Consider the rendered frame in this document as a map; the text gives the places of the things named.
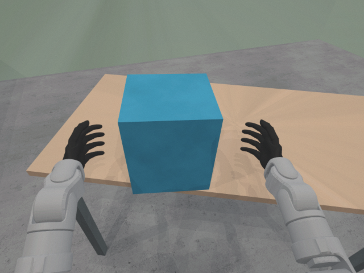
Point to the carton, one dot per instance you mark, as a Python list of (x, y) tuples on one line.
[(170, 127)]

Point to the robot left forearm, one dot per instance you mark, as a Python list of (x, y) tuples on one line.
[(47, 248)]

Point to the right robot hand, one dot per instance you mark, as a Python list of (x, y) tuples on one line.
[(268, 146)]

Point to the robot right forearm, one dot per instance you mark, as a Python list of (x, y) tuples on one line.
[(313, 241)]

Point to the left robot hand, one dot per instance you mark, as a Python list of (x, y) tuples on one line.
[(77, 146)]

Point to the table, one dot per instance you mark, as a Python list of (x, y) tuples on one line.
[(322, 134)]

